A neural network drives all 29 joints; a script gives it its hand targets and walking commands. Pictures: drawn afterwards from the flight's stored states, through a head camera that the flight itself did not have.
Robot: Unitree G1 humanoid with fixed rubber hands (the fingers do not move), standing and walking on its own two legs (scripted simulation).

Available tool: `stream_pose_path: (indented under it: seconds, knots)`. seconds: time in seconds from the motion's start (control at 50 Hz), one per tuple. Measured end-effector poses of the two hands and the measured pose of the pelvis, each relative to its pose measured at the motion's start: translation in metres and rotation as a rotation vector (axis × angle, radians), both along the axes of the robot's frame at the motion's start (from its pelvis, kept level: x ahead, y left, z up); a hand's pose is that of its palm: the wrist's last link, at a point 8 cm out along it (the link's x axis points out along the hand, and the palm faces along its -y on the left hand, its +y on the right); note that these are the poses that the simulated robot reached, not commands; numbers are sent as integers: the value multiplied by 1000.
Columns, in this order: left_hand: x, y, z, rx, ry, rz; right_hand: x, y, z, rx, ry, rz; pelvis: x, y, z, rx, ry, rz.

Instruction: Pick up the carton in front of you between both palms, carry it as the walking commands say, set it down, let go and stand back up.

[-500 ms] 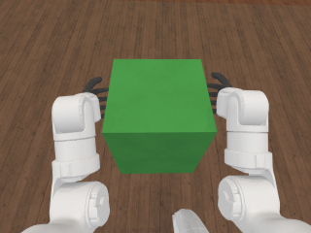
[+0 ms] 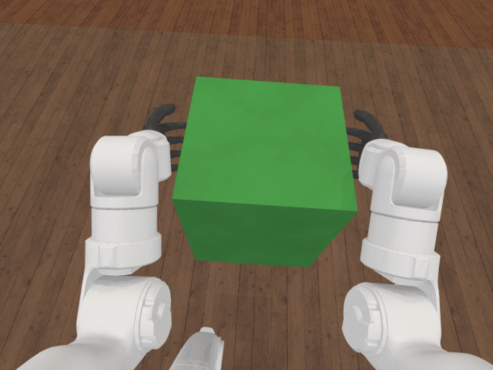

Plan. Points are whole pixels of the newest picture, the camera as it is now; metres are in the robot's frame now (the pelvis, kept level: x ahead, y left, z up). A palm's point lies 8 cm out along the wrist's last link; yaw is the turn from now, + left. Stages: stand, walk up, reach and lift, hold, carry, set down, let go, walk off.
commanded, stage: carry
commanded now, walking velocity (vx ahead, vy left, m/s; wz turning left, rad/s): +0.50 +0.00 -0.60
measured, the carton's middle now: (259, 183) +0.40 +0.03 +0.06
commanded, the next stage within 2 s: none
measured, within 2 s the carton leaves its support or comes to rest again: neither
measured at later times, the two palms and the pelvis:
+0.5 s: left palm (290, 17) +0.71 +0.00 +0.19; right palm (453, 59) +0.61 -0.28 +0.19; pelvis +0.30 -0.01 +0.01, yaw -19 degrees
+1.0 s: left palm out of the picture +1.02 -0.05 +0.21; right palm out of the picture +0.95 -0.33 +0.20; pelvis +0.62 -0.09 +0.04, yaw -11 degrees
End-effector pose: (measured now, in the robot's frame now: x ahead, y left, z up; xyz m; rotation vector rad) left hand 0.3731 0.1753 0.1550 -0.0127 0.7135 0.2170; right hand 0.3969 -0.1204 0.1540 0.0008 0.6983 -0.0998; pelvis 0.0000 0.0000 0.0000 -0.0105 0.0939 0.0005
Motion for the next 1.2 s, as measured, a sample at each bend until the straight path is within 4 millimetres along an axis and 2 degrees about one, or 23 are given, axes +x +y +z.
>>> stream_pose_path:
  seconds: [0.06,0.12,0.22,0.28,0.36,0.44,0.5,0.56,0.66,0.76,0.86,0.94,0.98,1.08,1.2]
  knots:
    - [48,-7,10,-11,-37,-52,31,-8,11,-4,-37,-58,39,15,-3,5,9,-32]
    - [97,-18,12,-13,-45,-123,57,-18,16,-39,-43,-123,80,29,-8,27,-2,-76]
    - [161,-52,10,-12,50,-246,80,-46,10,-71,61,-232,136,38,10,3,-8,-148]
    - [197,-77,13,-12,68,-311,97,-67,15,-73,83,-294,166,36,19,-8,-9,-191]
    - [248,-113,25,-25,25,-373,130,-97,29,-70,42,-369,209,28,23,-11,-10,-245]
    - [302,-150,35,-27,-17,-409,174,-131,37,-63,4,-412,260,9,18,-20,-12,-298]
    - [339,-175,34,-8,-26,-412,213,-156,32,-60,-1,-410,301,-14,8,-39,-36,-327]
    - [368,-191,26,34,3,-406,248,-174,22,-47,44,-397,334,-30,12,-39,-40,-349]
    - [411,-203,18,51,83,-381,301,-189,15,-23,125,-377,381,-49,30,-10,-36,-343]
    - [468,-214,35,27,31,-342,364,-202,29,-4,68,-367,435,-64,39,0,-33,-316]
    - [539,-221,54,15,-28,-302,444,-211,48,-8,9,-340,507,-79,41,13,-22,-280]
    - [602,-222,54,28,-21,-289,513,-213,51,-33,19,-313,576,-88,35,29,-40,-234]
    - [631,-223,51,24,-4,-291,542,-213,51,-60,39,-304,604,-91,38,45,-49,-215]
    - [688,-227,55,13,51,-273,599,-217,53,-77,101,-294,655,-103,59,31,-41,-162]
    - [751,-227,78,-19,2,-198,679,-220,81,-72,56,-260,713,-129,72,15,-14,-102]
